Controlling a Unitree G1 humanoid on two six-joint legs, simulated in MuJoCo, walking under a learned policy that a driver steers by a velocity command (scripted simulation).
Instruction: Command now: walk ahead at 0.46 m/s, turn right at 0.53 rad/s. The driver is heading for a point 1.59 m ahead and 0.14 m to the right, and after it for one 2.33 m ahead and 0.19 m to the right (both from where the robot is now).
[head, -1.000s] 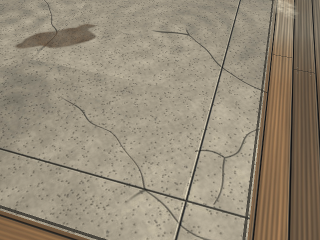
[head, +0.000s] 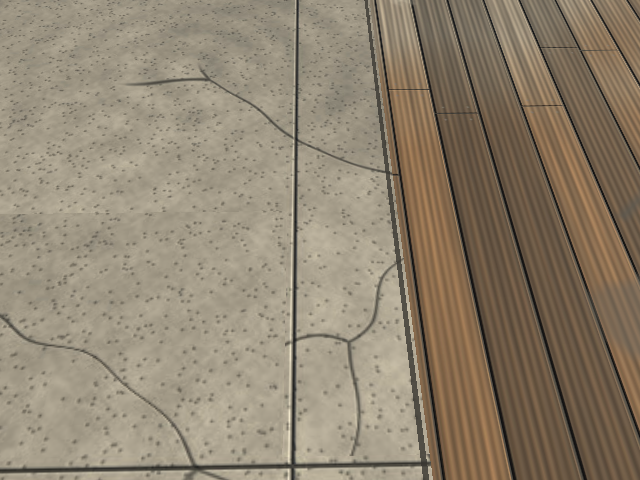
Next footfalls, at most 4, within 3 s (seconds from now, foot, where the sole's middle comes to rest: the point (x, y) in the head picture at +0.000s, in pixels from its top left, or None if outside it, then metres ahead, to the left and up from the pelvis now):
0.10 right None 0.24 -0.11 -0.76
0.64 left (310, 422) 0.59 0.00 -0.76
1.16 right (435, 325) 0.80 -0.31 -0.76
1.72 left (341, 224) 1.13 -0.12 -0.76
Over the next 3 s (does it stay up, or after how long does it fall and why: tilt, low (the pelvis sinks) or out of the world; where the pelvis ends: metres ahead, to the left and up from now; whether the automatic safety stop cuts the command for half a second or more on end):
stays up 1.51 -0.15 0.01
